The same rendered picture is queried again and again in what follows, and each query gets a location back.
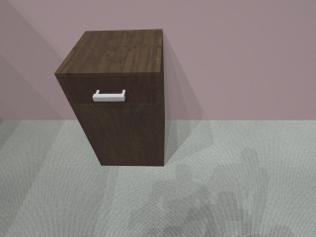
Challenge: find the cabinet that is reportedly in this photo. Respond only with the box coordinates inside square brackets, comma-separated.
[54, 29, 165, 167]

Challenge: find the drawer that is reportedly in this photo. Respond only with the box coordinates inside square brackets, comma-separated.
[61, 74, 157, 104]

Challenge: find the handle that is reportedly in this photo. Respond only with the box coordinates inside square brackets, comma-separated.
[92, 90, 125, 102]

